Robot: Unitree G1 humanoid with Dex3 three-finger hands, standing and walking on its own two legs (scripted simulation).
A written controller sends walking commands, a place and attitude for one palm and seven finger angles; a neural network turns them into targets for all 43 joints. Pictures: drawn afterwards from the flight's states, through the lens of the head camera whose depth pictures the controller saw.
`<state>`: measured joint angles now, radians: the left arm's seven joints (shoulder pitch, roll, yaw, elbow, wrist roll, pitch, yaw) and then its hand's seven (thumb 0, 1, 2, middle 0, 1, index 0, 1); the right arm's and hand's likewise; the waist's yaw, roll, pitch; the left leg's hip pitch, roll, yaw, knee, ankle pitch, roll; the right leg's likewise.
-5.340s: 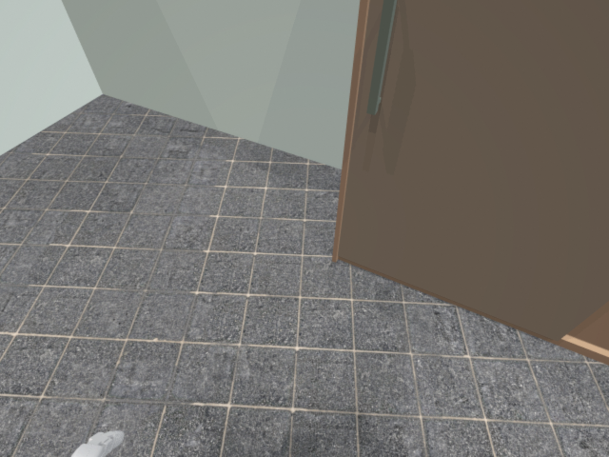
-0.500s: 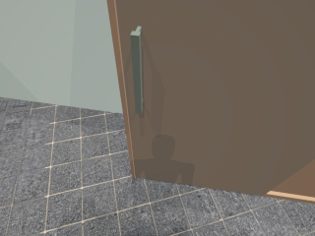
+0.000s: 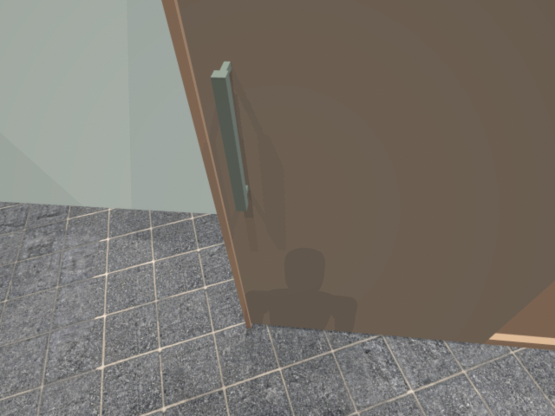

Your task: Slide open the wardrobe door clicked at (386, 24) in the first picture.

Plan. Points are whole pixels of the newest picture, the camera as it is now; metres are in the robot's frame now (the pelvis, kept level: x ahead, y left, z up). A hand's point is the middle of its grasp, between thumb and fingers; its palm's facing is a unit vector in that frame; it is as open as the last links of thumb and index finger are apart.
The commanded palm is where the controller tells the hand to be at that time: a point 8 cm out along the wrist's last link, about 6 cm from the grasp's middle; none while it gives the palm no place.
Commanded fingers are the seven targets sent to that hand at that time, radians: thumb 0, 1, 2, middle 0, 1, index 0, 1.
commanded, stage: come to a stop and stand still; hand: left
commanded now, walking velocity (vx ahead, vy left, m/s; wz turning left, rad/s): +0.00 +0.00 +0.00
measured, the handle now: (235, 145) +0.52 +0.11 +0.12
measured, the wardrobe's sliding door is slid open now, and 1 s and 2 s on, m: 0.00 0.00 0.00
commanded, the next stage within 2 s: look again from close up in 0.02 s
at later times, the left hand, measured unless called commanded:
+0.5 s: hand out of the picture +0.03 +0.14 -0.16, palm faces +0.02 -0.97 -0.24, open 7.3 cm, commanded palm none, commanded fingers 0.00 0.90 0.90 -0.20 -0.30 -0.20 -0.30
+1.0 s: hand out of the picture +0.01 +0.13 -0.17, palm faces +0.04 -0.98 -0.20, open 7.4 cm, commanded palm none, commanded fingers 0.00 0.90 0.90 -0.20 -0.30 -0.20 -0.30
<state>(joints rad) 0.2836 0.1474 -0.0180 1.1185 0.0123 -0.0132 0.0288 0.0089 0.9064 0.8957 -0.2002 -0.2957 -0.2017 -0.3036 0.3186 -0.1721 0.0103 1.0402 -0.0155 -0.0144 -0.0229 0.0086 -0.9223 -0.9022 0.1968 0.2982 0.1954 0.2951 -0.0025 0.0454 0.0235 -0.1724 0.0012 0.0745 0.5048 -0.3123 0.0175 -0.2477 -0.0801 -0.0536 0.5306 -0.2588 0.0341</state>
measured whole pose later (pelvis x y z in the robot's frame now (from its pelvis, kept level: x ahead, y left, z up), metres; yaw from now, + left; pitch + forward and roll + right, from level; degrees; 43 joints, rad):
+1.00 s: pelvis +0.00 -0.04 +0.01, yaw +0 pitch -1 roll +1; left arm 0.26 0.15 0.00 1.12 0.01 -0.02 0.02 0.01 0.91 0.90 -0.20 -0.30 -0.20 -0.30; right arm 0.28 -0.14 0.01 1.12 -0.02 -0.01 -0.03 0.00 -0.91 -0.90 0.20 0.30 0.19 0.29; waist 0.01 0.01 0.05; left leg -0.13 0.06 0.05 0.42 -0.26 -0.05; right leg -0.21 -0.02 -0.09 0.47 -0.24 -0.03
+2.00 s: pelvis -0.02 +0.00 -0.04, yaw +1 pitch +6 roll -2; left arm 0.34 0.29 0.26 -0.06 -0.31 -0.21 -0.33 0.01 0.05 0.53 -0.26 -0.84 -0.26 -0.85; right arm 0.30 -0.23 0.06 0.58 0.04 -0.26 -0.06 0.01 -0.90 -0.90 0.20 0.30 0.20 0.30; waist -0.01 0.03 -0.06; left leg -0.54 0.04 0.02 0.89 -0.46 0.01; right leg -0.56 -0.06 -0.09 0.83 -0.37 0.02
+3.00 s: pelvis +0.00 -0.02 +0.00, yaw +1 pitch +0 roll +0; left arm -0.06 0.44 0.47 0.23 -0.35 0.00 -0.53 -0.01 -0.50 0.30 -0.30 -1.20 -0.30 -1.20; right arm 0.27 -0.30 0.06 0.59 0.06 -0.24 -0.10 0.01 -0.90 -0.90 0.20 0.30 0.20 0.30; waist 0.03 0.04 0.00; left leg -0.22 0.04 0.03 0.56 -0.33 -0.02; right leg -0.27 -0.04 -0.09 0.55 -0.27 0.00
